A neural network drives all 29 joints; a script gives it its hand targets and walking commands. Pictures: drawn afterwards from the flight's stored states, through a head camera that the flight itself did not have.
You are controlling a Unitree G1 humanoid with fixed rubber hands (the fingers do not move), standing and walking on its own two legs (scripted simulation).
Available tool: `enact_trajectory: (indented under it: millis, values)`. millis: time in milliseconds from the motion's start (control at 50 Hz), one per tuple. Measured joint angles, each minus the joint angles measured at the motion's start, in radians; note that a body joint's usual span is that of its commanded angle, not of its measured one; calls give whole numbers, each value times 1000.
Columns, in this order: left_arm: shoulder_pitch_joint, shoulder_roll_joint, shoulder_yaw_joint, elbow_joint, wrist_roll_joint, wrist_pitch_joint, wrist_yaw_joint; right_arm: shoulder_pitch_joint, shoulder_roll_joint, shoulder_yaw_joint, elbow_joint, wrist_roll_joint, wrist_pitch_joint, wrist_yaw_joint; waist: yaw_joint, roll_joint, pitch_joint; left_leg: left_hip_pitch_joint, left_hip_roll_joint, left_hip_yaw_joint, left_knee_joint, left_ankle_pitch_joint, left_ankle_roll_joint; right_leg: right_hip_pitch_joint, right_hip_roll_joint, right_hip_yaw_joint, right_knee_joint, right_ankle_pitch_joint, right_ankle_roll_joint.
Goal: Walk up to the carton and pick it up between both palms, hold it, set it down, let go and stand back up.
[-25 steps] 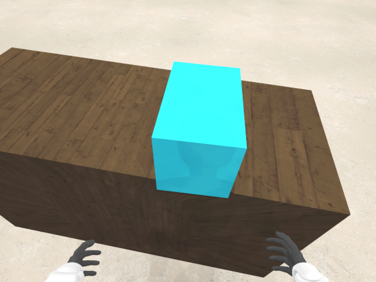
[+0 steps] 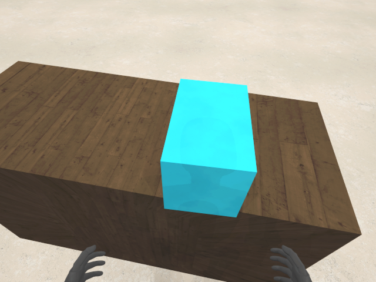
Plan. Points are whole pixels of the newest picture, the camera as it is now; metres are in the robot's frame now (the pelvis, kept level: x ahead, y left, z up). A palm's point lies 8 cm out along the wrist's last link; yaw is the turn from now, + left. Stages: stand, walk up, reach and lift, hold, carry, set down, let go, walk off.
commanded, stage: reach and lift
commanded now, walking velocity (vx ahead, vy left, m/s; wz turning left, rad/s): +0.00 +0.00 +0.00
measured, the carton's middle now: (207, 144) +0.45 -0.03 +0.03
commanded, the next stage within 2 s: none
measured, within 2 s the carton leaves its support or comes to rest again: neither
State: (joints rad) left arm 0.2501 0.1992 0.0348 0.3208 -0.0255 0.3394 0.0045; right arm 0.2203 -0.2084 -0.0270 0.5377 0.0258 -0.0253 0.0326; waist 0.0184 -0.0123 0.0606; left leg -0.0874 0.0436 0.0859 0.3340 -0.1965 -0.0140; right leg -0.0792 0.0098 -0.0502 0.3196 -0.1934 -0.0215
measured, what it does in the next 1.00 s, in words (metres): stands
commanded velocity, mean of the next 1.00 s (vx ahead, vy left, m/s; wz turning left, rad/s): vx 0.00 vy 0.00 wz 0.00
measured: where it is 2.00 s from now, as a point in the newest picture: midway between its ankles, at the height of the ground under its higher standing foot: outside the picture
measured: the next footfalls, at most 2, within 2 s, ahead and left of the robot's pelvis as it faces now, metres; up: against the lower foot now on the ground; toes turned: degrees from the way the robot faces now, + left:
none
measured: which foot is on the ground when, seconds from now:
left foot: down 0.00-1.00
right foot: down 0.00-1.00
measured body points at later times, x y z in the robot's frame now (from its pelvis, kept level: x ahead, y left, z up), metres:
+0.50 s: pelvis -0.01 +0.00 +0.00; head -0.02 +0.01 +0.45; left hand +0.15 +0.22 -0.03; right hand +0.15 -0.22 -0.03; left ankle -0.01 +0.12 -0.75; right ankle -0.01 -0.10 -0.75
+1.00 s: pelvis +0.01 +0.00 +0.00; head +0.01 +0.01 +0.45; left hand +0.19 +0.20 +0.01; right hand +0.19 -0.21 +0.01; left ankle -0.01 +0.12 -0.75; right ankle -0.01 -0.10 -0.75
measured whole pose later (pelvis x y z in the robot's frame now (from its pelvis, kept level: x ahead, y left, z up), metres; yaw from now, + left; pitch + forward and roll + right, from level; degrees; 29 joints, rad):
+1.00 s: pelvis +0.01 +0.00 +0.00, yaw -1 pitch -2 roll +0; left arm 0.42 0.21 -0.08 -0.08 -0.15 0.10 0.06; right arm 0.45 -0.13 -0.02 -0.02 0.15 -0.02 -0.05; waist 0.04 -0.02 0.03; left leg -0.06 0.04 0.09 0.28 -0.18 -0.01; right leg -0.06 0.02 -0.02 0.26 -0.17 -0.02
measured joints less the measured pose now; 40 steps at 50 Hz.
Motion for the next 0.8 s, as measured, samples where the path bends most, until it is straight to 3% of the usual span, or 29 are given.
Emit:
enact_trajectory:
  millis: [240,500,800]
  values:
    - [97,-26,-54,-148,-25,-43,52,110,22,-37,-177,29,34,19,21,-6,-10,29,-8,16,-37,25,11,22,-4,20,-35,32,8]
    - [141,-10,-85,-263,-78,-112,70,202,57,-36,-399,52,71,-14,31,1,-16,20,-10,23,-63,49,10,-5,-3,33,-32,43,5]
    - [160,6,-106,-365,-109,-209,70,215,69,-15,-506,107,30,-48,39,-4,-32,17,-7,14,-67,37,3,-5,3,32,-40,32,1]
